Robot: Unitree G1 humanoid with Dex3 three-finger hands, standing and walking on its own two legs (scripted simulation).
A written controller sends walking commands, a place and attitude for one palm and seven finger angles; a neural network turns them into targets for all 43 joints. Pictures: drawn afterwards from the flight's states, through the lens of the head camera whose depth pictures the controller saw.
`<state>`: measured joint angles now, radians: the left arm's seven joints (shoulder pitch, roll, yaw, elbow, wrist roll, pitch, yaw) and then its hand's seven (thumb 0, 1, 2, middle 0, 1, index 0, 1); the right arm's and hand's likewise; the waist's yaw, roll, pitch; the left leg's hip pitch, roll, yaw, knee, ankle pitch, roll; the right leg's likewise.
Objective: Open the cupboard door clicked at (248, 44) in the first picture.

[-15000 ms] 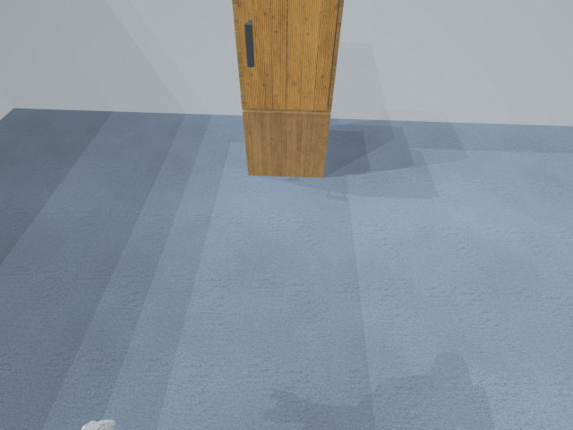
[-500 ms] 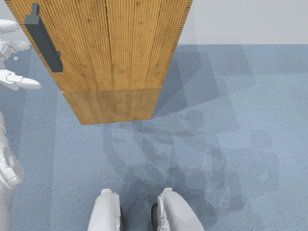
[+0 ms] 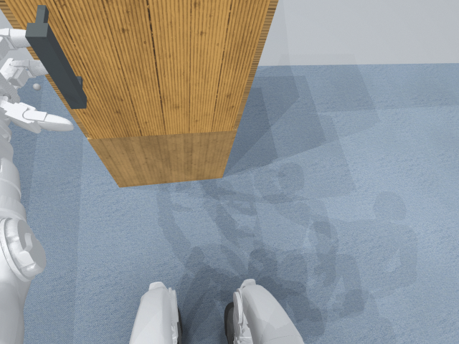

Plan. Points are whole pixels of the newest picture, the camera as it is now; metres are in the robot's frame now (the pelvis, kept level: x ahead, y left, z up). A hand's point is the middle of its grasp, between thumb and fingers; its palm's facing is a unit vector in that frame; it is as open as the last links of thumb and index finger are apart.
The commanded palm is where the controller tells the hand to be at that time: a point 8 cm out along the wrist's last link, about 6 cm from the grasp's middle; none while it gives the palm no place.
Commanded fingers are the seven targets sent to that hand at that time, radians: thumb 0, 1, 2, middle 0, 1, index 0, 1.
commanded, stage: slide the fingers in behind the handle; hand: left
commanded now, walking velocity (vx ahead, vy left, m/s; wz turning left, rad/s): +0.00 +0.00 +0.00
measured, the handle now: (62, 62) +0.57 +0.24 +0.05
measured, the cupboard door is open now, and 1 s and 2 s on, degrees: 0 0 0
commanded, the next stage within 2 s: close the thumb around the handle in 1.14 s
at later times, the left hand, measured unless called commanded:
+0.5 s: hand (61, 86) +0.51 +0.23 +0.06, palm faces +0.06 -1.00 -0.02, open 14.0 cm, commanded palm +0.49 +0.26 +0.06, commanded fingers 0.00 -0.50 0.30 -0.30 -1.20 -0.30 -1.20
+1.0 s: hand (73, 87) +0.51 +0.21 +0.06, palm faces +0.08 -1.00 -0.03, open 14.0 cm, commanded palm +0.49 +0.25 +0.06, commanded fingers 0.00 -0.50 0.30 -0.30 -1.20 -0.30 -1.20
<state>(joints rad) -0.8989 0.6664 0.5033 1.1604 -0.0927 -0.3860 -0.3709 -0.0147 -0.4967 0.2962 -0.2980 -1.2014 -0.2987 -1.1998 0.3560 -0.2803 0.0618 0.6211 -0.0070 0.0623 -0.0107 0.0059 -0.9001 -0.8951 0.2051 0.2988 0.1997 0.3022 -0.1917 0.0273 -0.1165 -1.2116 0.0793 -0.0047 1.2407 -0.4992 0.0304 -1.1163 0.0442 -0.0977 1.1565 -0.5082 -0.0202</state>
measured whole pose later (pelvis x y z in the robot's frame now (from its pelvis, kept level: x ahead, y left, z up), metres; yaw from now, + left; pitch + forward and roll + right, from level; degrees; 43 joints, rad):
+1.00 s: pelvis +0.00 +0.00 +0.00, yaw +1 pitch +25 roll -4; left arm -0.88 0.52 0.42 1.16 -0.08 -0.45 -0.22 -0.01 -0.50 0.30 -0.29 -1.20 -0.29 -1.20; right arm 0.35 -0.27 0.04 0.63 -0.02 0.07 0.01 0.01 -0.90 -0.90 0.20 0.30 0.20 0.30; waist -0.18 0.03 -0.13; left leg -1.17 0.07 0.01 1.22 -0.50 0.02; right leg -1.09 0.04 -0.09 1.16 -0.52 -0.02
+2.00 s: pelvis +0.00 +0.00 +0.00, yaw +0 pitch +26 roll -4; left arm -0.87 0.51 0.43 1.15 -0.08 -0.45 -0.24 0.00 0.65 0.81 -0.32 -1.32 -0.33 -1.32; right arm 0.36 -0.26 0.05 0.63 -0.02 0.07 0.01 0.01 -0.90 -0.90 0.20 0.30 0.20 0.30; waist -0.18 0.04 -0.13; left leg -1.17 0.07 0.01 1.23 -0.50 0.04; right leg -1.09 0.04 -0.08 1.16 -0.52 -0.01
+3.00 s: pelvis +0.02 -0.04 +0.03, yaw +5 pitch +16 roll +0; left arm 0.11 -0.10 -0.22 0.23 0.12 -0.37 0.56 0.02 0.64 0.73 -0.27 -1.31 -0.31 -1.32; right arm 0.17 -0.16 0.02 0.55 -0.08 -0.02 0.05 0.01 -0.90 -0.90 0.20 0.30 0.20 0.30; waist -0.01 0.02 -0.18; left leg -0.88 0.03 -0.01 1.09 -0.49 -0.02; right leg -0.81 0.01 -0.10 1.10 -0.56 -0.07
